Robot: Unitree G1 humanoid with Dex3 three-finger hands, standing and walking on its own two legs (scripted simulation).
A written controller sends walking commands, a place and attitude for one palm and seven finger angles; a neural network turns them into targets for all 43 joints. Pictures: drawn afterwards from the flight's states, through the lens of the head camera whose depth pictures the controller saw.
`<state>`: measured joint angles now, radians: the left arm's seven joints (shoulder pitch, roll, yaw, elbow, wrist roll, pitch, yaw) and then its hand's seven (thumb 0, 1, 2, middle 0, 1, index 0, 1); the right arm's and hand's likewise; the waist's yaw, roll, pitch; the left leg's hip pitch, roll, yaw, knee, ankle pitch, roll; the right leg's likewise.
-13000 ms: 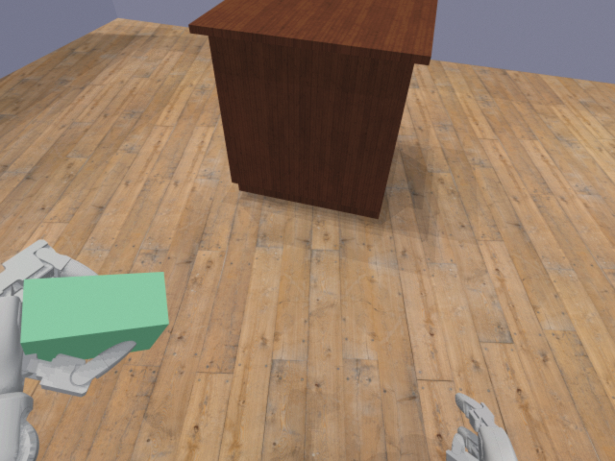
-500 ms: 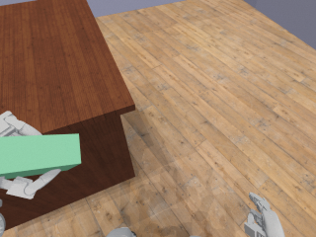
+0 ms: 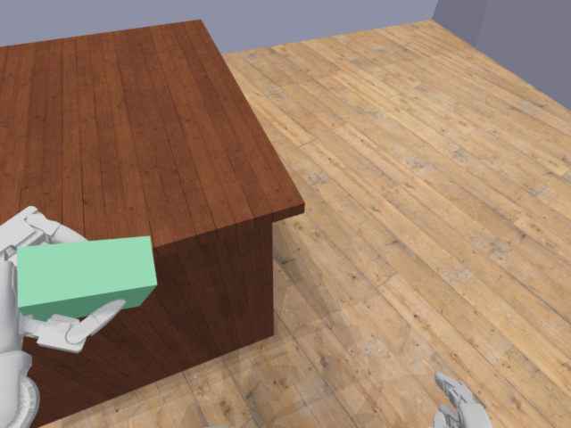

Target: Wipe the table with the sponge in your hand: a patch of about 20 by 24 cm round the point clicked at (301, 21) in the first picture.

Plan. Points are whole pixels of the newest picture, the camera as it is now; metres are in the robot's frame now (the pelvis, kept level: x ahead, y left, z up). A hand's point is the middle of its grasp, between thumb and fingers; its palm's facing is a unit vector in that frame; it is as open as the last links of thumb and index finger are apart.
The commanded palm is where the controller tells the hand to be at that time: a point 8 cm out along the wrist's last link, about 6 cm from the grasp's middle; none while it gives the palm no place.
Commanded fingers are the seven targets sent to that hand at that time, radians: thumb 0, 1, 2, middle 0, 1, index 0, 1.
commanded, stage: shuffle to correct the standing spot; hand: left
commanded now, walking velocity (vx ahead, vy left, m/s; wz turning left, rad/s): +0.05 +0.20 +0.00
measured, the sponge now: (107, 279) +0.24 +0.21 +0.14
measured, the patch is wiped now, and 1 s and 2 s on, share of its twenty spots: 0.00 0.00 0.00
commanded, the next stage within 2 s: come to a stop and stand still in 1.68 s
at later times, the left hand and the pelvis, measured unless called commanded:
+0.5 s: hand out of the picture +0.18 +0.33 +0.16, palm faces +0.42 -0.80 -0.42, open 9.4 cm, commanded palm +0.13 +0.36 +0.18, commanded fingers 0.00 0.10 1.30 -1.20 -1.60 -1.20 -1.60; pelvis -0.03 +0.09 +0.01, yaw -1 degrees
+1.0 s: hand out of the picture +0.16 +0.42 +0.17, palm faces +0.41 -0.80 -0.43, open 9.4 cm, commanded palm +0.11 +0.46 +0.18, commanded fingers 0.00 0.10 1.30 -1.20 -1.60 -1.20 -1.60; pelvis -0.05 +0.18 +0.00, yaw +0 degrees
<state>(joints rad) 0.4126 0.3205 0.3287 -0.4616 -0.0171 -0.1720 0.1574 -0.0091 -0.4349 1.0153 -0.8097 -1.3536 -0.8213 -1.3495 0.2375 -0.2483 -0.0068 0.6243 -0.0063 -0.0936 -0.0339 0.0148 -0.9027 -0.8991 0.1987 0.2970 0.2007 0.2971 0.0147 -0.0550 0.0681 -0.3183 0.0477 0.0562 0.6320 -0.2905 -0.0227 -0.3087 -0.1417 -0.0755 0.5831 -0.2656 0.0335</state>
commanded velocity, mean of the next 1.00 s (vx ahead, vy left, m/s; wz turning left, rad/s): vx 0.11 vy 0.16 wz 0.00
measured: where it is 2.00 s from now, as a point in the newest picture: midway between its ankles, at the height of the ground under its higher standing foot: outside the picture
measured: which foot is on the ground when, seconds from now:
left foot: up 0.00-0.00, down 0.02-0.26, up 0.28-0.60, down 0.62-0.84, up 0.86-1.00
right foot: down 0.00-0.04, up 0.06-0.22, down 0.24-0.62, up 0.64-0.80, down 0.82-1.00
